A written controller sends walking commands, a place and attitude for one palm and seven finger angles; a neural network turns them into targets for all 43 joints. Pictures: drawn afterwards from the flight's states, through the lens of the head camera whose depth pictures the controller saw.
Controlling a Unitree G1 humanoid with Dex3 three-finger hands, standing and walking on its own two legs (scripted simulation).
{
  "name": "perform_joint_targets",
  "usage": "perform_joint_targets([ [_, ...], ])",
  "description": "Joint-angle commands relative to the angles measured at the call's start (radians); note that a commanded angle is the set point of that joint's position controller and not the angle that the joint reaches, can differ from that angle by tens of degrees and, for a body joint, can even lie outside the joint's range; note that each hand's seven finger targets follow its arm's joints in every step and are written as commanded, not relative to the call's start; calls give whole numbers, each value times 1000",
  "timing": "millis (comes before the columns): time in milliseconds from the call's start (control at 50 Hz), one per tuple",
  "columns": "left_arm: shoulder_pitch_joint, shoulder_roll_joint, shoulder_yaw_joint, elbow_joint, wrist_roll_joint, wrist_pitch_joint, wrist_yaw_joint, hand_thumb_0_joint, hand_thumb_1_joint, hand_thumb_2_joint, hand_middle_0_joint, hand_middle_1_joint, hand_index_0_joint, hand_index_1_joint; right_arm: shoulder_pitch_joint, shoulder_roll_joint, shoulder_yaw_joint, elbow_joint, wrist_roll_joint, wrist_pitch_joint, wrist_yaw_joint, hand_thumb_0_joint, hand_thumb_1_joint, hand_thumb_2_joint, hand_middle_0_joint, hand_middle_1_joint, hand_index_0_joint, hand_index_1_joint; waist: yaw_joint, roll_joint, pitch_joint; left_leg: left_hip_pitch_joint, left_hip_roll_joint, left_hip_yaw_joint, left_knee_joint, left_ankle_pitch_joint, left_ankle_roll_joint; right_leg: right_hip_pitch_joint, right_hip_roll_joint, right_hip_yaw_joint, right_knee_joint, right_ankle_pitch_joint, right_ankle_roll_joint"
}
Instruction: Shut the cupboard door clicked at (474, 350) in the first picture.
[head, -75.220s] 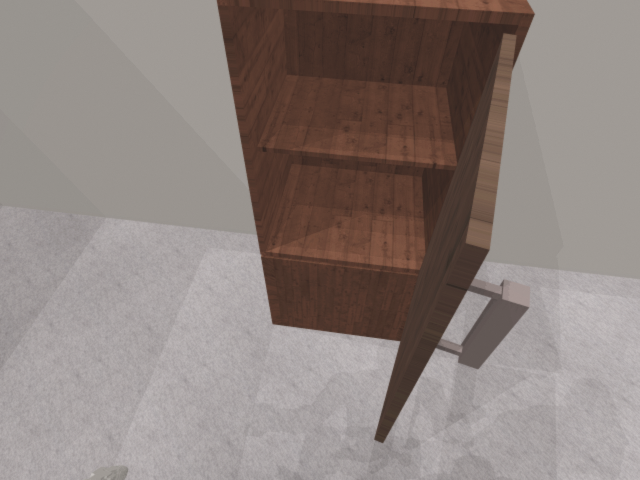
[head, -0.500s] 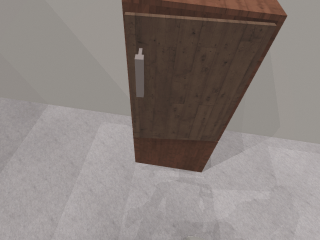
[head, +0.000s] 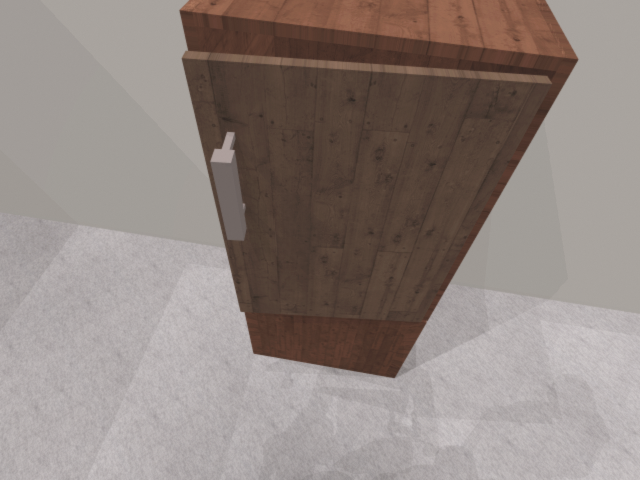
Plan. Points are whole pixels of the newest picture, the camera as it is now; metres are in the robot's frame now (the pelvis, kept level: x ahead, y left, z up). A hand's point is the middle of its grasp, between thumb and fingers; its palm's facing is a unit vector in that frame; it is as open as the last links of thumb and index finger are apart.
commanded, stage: come to a stop and stand still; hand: left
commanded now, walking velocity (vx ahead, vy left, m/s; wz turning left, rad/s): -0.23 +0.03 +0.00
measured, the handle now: (233, 188) +0.47 +0.16 +0.09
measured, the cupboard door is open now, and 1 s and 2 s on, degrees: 7 7 7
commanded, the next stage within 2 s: none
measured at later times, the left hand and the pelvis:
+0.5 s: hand out of the picture +0.03 +0.20 -0.17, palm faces +0.01 -0.97 -0.25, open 7.4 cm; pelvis +0.00 +0.01 +0.00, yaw -1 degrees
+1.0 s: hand out of the picture -0.06 +0.28 -0.15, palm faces +0.00 -0.96 -0.29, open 7.4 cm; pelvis -0.10 +0.05 +0.01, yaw -1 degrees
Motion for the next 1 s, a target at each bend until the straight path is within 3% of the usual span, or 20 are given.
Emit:
perform_joint_targets([
  [0,74,110,15,-69,-3,12,18,0,900,900,-200,-300,-200,-300,107,-178,-40,-17,6,15,-32,0,-900,-900,200,300,200,300,-12,223,-110,229,229,-219,-146,862,105,-89,-92,66,47,86,31],
  [80,88,106,23,-84,7,18,13,0,900,900,-200,-300,-200,-300,48,-194,-60,-49,-1,29,-31,0,-900,-900,200,300,200,300,2,127,-169,269,227,-216,-120,754,121,-115,-83,89,56,56,23],
  [120,98,119,27,-91,14,14,14,0,900,900,-200,-300,-200,-300,16,-183,-65,-70,1,36,-28,0,-900,-900,200,300,200,300,3,45,-173,216,168,-175,-62,579,75,-83,-115,142,-23,319,8],
  [160,94,147,35,-101,21,5,18,0,900,900,-200,-300,-200,-300,14,-139,-64,-81,-2,44,-21,0,-900,-900,200,300,200,300,-3,-115,-153,105,66,-79,23,343,7,-11,-228,237,-44,689,-35],
  [180,90,163,38,-105,22,3,19,0,900,900,-200,-300,-200,-300,11,-125,-61,-84,-4,52,-17,0,-900,-900,200,300,200,300,1,-174,-126,26,9,-47,80,95,-21,23,-290,272,-41,885,-69],
  [200,91,166,35,-103,21,2,19,0,900,900,-200,-300,-200,-300,-9,-105,-57,-87,-3,58,-13,0,-900,-900,200,300,200,300,7,-185,-100,-37,-26,-53,143,-164,-35,39,-326,283,-44,1008,-110],
  [220,89,165,32,-104,23,2,17,0,900,900,-200,-300,-200,-300,-30,-98,-57,-92,-2,63,-12,0,-900,-900,200,300,200,300,13,-171,-76,-67,-33,-71,216,-251,-37,30,-341,280,-55,1037,-135],
  [320,45,182,31,-103,18,-4,15,0,900,900,-200,-300,-200,-300,-20,-98,-41,-64,4,54,-9,0,-900,-900,200,300,200,300,-1,-142,-57,-41,-21,-60,80,-170,-47,92,-268,204,-1,996,-131],
  [340,42,180,29,-98,13,-5,14,0,900,900,-200,-300,-200,-300,1,-98,-36,-51,3,48,-10,0,-900,-900,200,300,200,300,-9,-140,-70,16,-21,-57,-21,-78,-46,82,-243,195,18,951,-107],
  [360,96,254,15,-174,30,-24,26,0,900,900,-200,-300,-200,-300,8,-153,-44,-156,-20,7,-2,0,-900,-900,200,300,200,300,-27,-52,-59,-15,-55,-72,-81,108,-22,166,-222,213,127,1200,-25],
  [380,93,226,40,-202,13,-30,37,0,900,900,-200,-300,-200,-300,96,-159,-64,-139,-24,-21,-6,0,-900,-900,200,300,200,300,-38,70,-215,107,-13,-61,-110,378,0,122,-195,174,257,1005,1],
  [400,93,212,36,-229,3,-33,31,0,900,900,-200,-300,-200,-300,110,-179,-62,-143,-23,-20,-10,0,-900,-900,200,300,200,300,-14,97,-288,243,36,-107,-4,580,30,21,-147,145,233,759,0],
  [440,107,176,35,-242,15,-20,25,0,900,900,-200,-300,-200,-300,97,-178,-69,-166,-12,-13,-20,0,-900,-900,200,300,200,300,-5,56,-202,235,80,-144,66,687,42,-108,-113,129,109,536,-6],
  [480,116,204,43,-250,18,-20,22,0,900,900,-200,-300,-200,-300,74,-185,-71,-196,-9,-15,-20,0,-900,-900,200,300,200,300,4,-72,-90,82,34,-119,85,503,29,-64,-142,164,73,695,-28],
  [500,108,216,47,-263,17,-16,20,0,900,900,-200,-300,-200,-300,76,-177,-71,-204,-8,-15,-20,0,-900,-900,200,300,200,300,1,-61,-88,41,11,-100,55,373,22,-31,-165,184,84,730,-45],
  [600,59,221,38,-301,8,-2,12,0,900,900,-200,-300,-200,-300,83,-211,-70,-187,-12,-21,-15,0,-900,-900,200,300,200,300,-3,47,-150,137,63,-171,-30,439,56,-80,-107,142,89,347,-23],
  [640,35,215,31,-296,7,6,7,0,900,900,-200,-300,-200,-300,53,-231,-69,-185,-14,-21,-11,0,-900,-900,200,300,200,300,7,80,-87,72,91,-225,-117,274,74,-99,-77,119,55,116,-7],
  [740,4,246,32,-272,16,10,-7,0,900,900,-200,-300,-200,-300,25,-270,-75,-174,-17,-11,3,0,-900,-900,200,300,200,300,3,65,41,-85,80,-278,-307,-321,55,-122,-73,127,-10,-50,-11],
  [880,76,259,36,-217,22,5,-16,0,900,900,-200,-300,-200,-300,15,-298,-82,-143,-16,-3,9,0,-900,-900,200,300,200,300,17,58,-18,-60,77,-273,-366,-396,44,-106,-65,110,-30,-81,-15],
  [980,79,279,31,-177,22,-7,-20,0,900,900,-200,-300,-200,-300,20,-302,-82,-104,-11,1,8,0,-900,-900,200,300,200,300,-2,-7,-25,21,36,-218,-293,-303,23,-179,-106,187,-126,-144,-32],
])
